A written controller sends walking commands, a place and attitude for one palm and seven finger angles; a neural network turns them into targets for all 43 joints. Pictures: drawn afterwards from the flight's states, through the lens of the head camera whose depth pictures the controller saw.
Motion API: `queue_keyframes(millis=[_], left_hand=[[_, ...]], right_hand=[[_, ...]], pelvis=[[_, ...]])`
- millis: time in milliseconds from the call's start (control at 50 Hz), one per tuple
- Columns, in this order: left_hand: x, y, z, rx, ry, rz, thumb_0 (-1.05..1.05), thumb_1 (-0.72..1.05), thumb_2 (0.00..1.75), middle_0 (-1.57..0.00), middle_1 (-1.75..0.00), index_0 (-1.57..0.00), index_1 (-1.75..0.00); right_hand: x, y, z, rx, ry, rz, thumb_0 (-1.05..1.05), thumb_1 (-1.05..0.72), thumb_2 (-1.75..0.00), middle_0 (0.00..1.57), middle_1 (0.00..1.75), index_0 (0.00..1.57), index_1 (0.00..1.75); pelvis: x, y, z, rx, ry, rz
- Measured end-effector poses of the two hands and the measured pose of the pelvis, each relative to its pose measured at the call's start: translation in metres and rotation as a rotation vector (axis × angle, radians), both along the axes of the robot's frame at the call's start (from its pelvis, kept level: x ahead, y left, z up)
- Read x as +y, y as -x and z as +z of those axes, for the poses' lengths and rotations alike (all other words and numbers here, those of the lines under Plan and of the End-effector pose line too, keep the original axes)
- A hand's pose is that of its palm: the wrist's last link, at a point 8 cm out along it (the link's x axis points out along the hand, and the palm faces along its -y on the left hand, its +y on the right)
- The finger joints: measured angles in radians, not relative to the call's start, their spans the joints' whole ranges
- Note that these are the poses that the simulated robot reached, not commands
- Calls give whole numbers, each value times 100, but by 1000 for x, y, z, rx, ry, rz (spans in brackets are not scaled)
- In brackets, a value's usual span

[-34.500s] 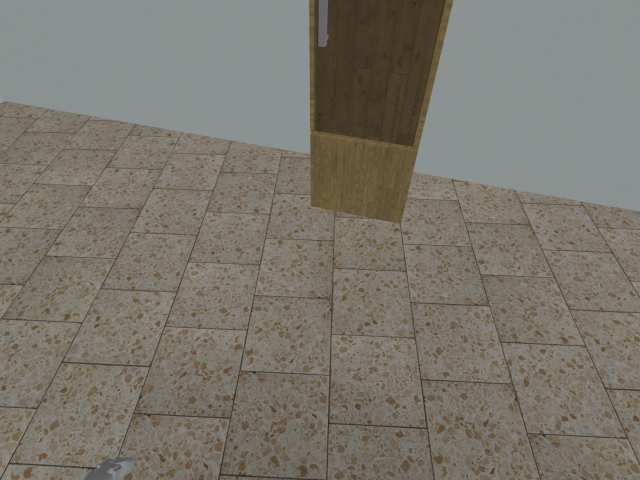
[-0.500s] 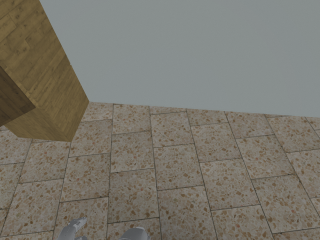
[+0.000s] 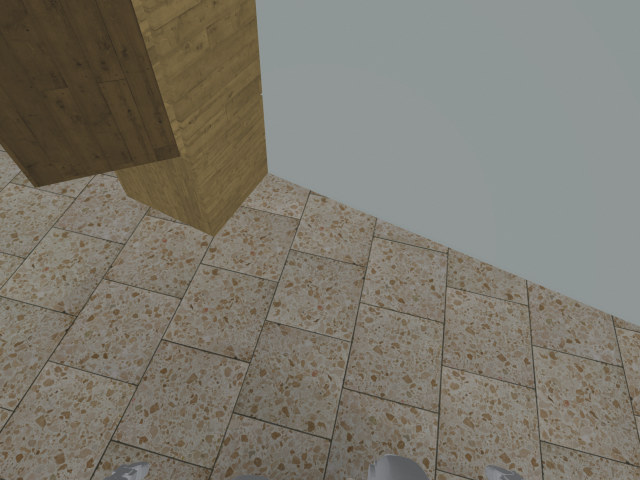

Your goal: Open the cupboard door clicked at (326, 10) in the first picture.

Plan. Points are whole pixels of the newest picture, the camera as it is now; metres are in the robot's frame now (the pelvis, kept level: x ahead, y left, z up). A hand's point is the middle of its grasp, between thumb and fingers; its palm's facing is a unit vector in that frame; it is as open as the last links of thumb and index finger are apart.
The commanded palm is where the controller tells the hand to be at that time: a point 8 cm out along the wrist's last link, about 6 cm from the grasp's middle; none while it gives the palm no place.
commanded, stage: turn to face it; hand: left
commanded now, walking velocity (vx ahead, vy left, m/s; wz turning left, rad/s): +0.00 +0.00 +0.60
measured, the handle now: out of the picture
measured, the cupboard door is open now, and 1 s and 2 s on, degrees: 49 49 49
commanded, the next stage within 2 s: take the last steps up to it in 0.58 s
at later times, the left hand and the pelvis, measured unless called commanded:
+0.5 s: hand out of the picture +0.01 +0.17 -0.18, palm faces +0.31 -0.93 -0.20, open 7.4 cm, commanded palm none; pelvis +0.02 -0.03 -0.01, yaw +18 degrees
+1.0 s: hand out of the picture -0.01 +0.15 -0.15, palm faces +0.48 -0.85 -0.23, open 7.4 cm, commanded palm none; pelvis +0.05 -0.02 +0.00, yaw +26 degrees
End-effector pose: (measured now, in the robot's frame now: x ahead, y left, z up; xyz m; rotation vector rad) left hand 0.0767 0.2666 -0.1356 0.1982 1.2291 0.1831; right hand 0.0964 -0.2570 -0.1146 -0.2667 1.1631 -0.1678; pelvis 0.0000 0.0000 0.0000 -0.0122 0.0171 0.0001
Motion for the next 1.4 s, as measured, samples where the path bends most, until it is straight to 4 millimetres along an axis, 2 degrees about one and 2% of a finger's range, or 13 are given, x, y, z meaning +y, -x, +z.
queue_keyframes(millis=[120, 200, 360, 440, 560, 640, 760, 900, 1020, 1140, 1280, 1340, 1400], left_hand=[[-14, -16, 15, -84, -31, 32, 1, 91, 90, -19, -30, -20, -29], [-30, -12, 17, -128, -60, 58, 1, 91, 90, -19, -30, -20, -29], [-57, 34, 19, -53, -15, 176, 1, 91, 90, -20, -30, -21, -30], [-58, 62, 6, -16, 24, 244, 1, 90, 90, -20, -30, -21, -30], [-41, 107, -23, 74, 61, 347, 1, 91, 90, -20, -30, -21, -30], [-32, 116, -17, 99, 53, 379, 1, 91, 90, -20, -30, -20, -29], [-32, 107, 0, 47, 28, 400, 1, 91, 90, -19, -30, -20, -29], [-52, 98, 5, -30, -8, 422, 1, 91, 90, -19, -30, -20, -29], [-76, 122, 15, 60, 42, 503, 1, 91, 90, -20, -30, -20, -30], [-79, 144, 11, 168, 110, 579, 1, 91, 90, -20, -30, -21, -30], [-40, 164, -22, 290, 183, 661, 1, 90, 90, -20, -30, -21, -30], [-3, 145, -26, 285, 166, 641, 1, 91, 90, -20, -30, -20, -30], [40, 102, -19, 194, 123, 605, 1, 91, 90, -19, -30, -20, -29]], right_hand=[[-10, 0, -13, 52, -41, 31, 0, -90, -90, 21, 30, 20, 30], [-27, -9, -30, 73, -66, 47, 0, -90, -90, 21, 30, 20, 30], [-29, -45, -19, 92, -58, 143, 1, -90, -90, 20, 30, 20, 30], [-10, -72, -12, 67, -44, 224, 1, -90, -90, 20, 30, 20, 30], [30, -106, -9, -26, -14, 333, 0, -90, -90, 20, 30, 20, 30], [44, -106, -2, -34, -13, 365, 0, -90, -90, 20, 30, 20, 30], [46, -92, -6, 17, -44, 383, 0, -90, -90, 21, 30, 20, 30], [25, -82, -35, 111, -89, 374, 0, -90, -90, 21, 30, 20, 30], [28, -104, -23, 158, -80, 393, 1, -90, -90, 20, 30, 20, 30], [68, -148, -14, 146, -57, 460, 1, -90, -90, 20, 30, 19, 30], [168, -213, -26, 17, -49, 581, 1, -90, -90, 20, 30, 19, 30], [196, -216, -23, -17, -62, 571, 0, -90, -90, 20, 30, 20, 30], [212, -207, -19, 6, -77, 544, 0, -90, -90, 20, 30, 20, 30]], pelvis=[[-20, -5, 0, 3, 1, 70], [-37, -8, -9, 4, -12, 120], [-42, -16, 3, -10, -41, 235], [-36, -18, 2, -12, -43, 277], [-19, -16, -12, -20, -25, 318], [-17, -15, -5, -18, -6, 338], [-23, -17, 3, -13, 4, 368], [-37, -32, -8, -16, -23, 412], [-21, -52, 7, -10, -34, 456], [12, -73, 10, 8, -44, 505], [78, -96, -19, 3, -16, 542], [96, -105, -17, -9, -29, 526], [111, -116, -8, -11, -34, 514]])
